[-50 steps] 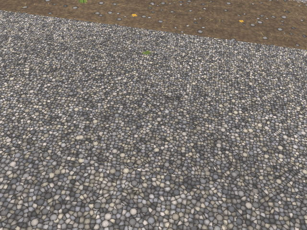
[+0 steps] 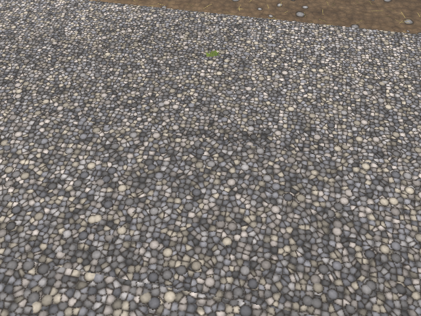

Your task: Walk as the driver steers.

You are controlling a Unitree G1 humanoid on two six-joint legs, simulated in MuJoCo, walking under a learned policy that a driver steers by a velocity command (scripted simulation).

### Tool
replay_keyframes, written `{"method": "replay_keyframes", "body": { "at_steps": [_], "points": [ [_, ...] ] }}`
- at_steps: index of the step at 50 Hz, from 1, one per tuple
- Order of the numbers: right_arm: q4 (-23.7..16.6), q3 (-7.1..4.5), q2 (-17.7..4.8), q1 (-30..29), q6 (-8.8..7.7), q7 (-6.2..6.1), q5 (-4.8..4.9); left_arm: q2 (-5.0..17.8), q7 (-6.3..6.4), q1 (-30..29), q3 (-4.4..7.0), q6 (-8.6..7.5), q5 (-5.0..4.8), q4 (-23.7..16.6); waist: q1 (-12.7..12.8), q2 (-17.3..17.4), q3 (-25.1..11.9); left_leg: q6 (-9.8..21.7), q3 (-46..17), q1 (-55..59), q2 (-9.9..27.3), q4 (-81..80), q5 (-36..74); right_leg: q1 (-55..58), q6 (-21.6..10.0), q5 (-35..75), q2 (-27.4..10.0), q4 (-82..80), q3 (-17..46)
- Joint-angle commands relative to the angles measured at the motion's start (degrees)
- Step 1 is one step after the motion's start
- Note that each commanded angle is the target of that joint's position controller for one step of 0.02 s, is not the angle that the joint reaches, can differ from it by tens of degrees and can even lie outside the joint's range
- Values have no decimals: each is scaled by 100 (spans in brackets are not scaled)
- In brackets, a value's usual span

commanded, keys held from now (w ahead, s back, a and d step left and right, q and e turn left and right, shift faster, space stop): w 0.54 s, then w+e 0.46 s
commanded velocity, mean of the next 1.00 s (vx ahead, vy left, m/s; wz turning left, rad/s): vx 0.50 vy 0.00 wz -0.15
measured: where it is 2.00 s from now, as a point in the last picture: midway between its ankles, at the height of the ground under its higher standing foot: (263, 188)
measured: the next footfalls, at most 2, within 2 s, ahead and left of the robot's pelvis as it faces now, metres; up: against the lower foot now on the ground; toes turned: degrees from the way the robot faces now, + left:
right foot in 0.20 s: +0.29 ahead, -0.11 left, +0.00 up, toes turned -4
left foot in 0.82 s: +0.48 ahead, +0.10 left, +0.00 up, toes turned -2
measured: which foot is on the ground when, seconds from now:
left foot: down 0.00-0.20, up 0.22-0.80, down 0.82-1.00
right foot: up 0.00-0.18, down 0.20-0.82, up 0.84-1.00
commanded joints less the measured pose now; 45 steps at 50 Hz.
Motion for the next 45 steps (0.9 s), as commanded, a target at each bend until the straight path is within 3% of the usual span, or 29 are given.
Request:
{"method": "replay_keyframes", "body": {
  "at_steps": [1, 4, 6, 8, 9, 10, 11, 12, 13, 14, 15, 16, 17, 19, 22, 25, 27, 28, 29, 32, 36, 38, 39, 40, 41, 42, 43, 44, 45],
  "points": [
    [-403, -80, -673, -238, -164, 29, 89, 62, -106, 294, -61, -81, -105, -245, 274, 579, -275, 616, -916, -1363, 1599, -1132, 3786, 1661, -38, 1357, 74, -1558, -395],
    [-262, -84, -727, 285, -31, 74, 138, 298, -77, -452, -22, -42, -113, -487, -37, 420, -163, 550, -1046, -352, 1799, -1089, 3420, 1192, -272, 1296, 167, -1950, -562],
    [-173, -71, -794, 503, 84, 58, 60, 409, -116, -1127, 17, -71, -81, -767, -209, 368, 142, 457, -1114, 366, 1857, -1054, 3559, 762, -390, 916, 228, -2472, -568],
    [-108, -89, -901, 571, 166, -8, -19, 460, -114, -566, 72, -137, -111, -615, 13, 434, -95, 370, -964, 913, 1837, -336, 4513, 1314, -525, 482, 457, -2903, -635],
    [-128, -77, -913, 485, 182, -21, -3, 561, -92, 336, 142, -187, -121, -313, 426, 273, -524, 255, -727, 766, 1646, 639, 4697, 2356, -624, 555, 597, -3195, -642],
    [-279, -38, -805, 423, 168, -11, 31, 958, -24, 1435, 264, -238, -27, -43, 825, -173, -1208, 107, -449, -167, 1349, 2256, 3627, 3854, -921, 464, -197, -3345, 396],
    [-363, 59, -274, 1093, 148, 46, 209, 1518, 19, 1976, 404, -185, 13, -14, 671, -1236, -2281, -163, -27, -1945, 379, 4654, -624, 5564, -1773, -191, -1879, -3815, 3029],
    [-331, -118, -898, 638, 147, 10, 98, 1312, -8, 1795, 381, -44, -241, 22, 790, -537, -1982, -87, -746, -2918, 257, 5273, -1474, 5414, -1837, -1019, -1877, -4431, 3832],
    [-511, -152, -913, 149, 143, -8, 112, 1106, 5, 1167, 323, -5, -233, -82, 564, -353, -955, -74, -832, -3370, 583, 5327, -998, 4690, -1640, -1038, -1726, -4558, 2938],
    [-610, -148, -823, -165, 124, 8, 126, 854, -10, 771, 259, -43, -184, -147, 404, -134, -451, -99, -851, -3186, 787, 4903, -610, 3887, -1448, -301, -1475, -4726, 2307],
    [-610, -162, -742, -144, 150, 17, 103, 720, -9, 546, 224, -92, -149, -143, 128, -102, -225, -134, -932, -2709, 942, 4431, -362, 3194, -1207, 401, -1195, -4848, 1741],
    [-537, -132, -581, 52, 240, 35, 21, 590, 9, 447, 189, -140, -159, -108, -90, -231, -241, -207, -938, -2248, 1041, 4105, -280, 2759, -1052, 781, -1003, -4941, 1368],
    [-498, -131, -507, 125, 318, 43, 9, 525, 8, 448, 167, -212, -150, -119, -166, -184, -320, -263, -968, -1916, 1058, 3785, -200, 2611, -1004, 1096, -919, -5038, 1144],
    [-550, -171, -498, -52, 448, 37, -7, 666, -6, 609, 186, -358, -190, -85, -271, -118, -344, -368, -935, -1797, 1022, 3341, 39, 2503, -1042, 1645, -819, -5195, 829],
    [-900, -191, -565, -1003, 499, 95, -30, 819, -3, 864, 188, -369, -255, 3, -167, -81, -234, -504, -779, -2172, 1073, 2533, 740, 2663, -962, 1765, -694, -5454, 549],
    [-977, -114, -406, -1281, 520, 159, -58, 804, 14, 1287, 173, -313, -233, 129, -58, -246, -444, -519, -553, -2112, 1078, 2302, 1343, 2914, -851, 2405, -583, -5357, 195],
    [-881, -155, -545, -1195, 538, 189, -69, 858, 23, 1692, 199, -292, -132, 243, -28, -293, -456, -439, -753, -2573, 1215, 2744, 1563, 3413, -1030, 2367, -885, -5238, 431],
    [-935, -186, -668, -1349, 531, 188, -88, 787, 30, 1794, 183, -274, -142, 253, -15, -111, -347, -433, -794, -2899, 1305, 2743, 1530, 3587, -1115, 2320, -948, -5207, 560],
    [-900, -224, -768, -1400, 529, 197, -61, 857, 17, 1842, 198, -266, -89, 184, 58, -99, -398, -422, -650, -3007, 1251, 2919, 1589, 3685, -1236, 1952, -893, -5092, 602],
    [-1049, -271, -814, -1877, 498, 228, -122, 797, 37, 2054, 213, -240, -69, 144, 177, -37, -199, -459, -597, -3366, 1267, 2917, 1308, 3885, -1407, 1716, -967, -4832, 947],
    [-1163, -217, -682, -2172, 362, 254, -126, 946, 126, 1966, 285, -249, -50, 4, 213, -368, -105, -516, -396, -2946, 1076, 2609, 888, 3707, -1371, 2561, -841, -4150, 901],
    [-1000, -220, -665, -1672, 263, 239, -137, 1018, 118, 1598, 325, -233, -59, -132, -47, -387, -298, -409, -171, -1646, 794, 2184, 695, 3047, -1160, 3526, -642, -3453, 654],
    [-757, -261, -709, -930, 205, 199, -158, 1072, 127, 1277, 345, -230, -90, -218, -392, -318, -577, -367, 25, -491, 537, 1900, 577, 2529, -1006, 4211, -411, -2665, 477],
    [-372, -342, -821, 407, 103, 180, -176, 1135, 110, 859, 383, -262, -168, -255, -1057, -228, -842, -334, 45, 913, 519, 1182, 1061, 1754, -844, 4028, -153, -1297, 387],
    [-53, -510, -1360, 1617, 0, 149, -237, 836, 126, 362, 351, -376, -218, -425, -1703, 736, -997, -146, -822, 2047, 1260, 443, 1545, 472, -582, 1721, 468, 1025, 173],
    [-271, -480, -1662, 1188, -79, 208, -106, 273, 181, 1298, 260, -435, -210, -559, -719, 1705, -1103, 220, -2983, 2087, 2883, 42, 3178, -519, -528, -1439, 924, 2369, 219],
    [-430, -441, -1516, 690, -110, 243, 48, 484, 241, 1565, 281, -370, -222, -410, -398, 1085, -742, 540, -3383, 1618, 3149, -284, 3015, -923, -543, -1386, 630, 2230, 373],
    [-481, -432, -1333, 332, -153, 215, 80, 621, 210, 1267, 321, -201, -129, -411, -312, 747, -290, 747, -3256, 1085, 3203, -478, 1762, -1167, -452, -1343, 364, 2060, 360],
    [-596, -369, -1036, -146, -150, 186, 41, 779, 148, 870, 382, -78, -75, -462, -206, 294, 172, 671, -2822, 312, 2951, -605, 1326, -979, -365, -1035, 119, 1592, 469]
  ]
}}
Velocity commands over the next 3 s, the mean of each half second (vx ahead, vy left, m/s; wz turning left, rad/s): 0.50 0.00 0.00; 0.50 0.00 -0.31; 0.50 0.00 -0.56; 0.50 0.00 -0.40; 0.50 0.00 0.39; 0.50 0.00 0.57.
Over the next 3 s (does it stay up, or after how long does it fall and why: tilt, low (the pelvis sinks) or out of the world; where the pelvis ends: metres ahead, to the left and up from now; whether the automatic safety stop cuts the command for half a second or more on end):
stays up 1.39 -0.31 -0.35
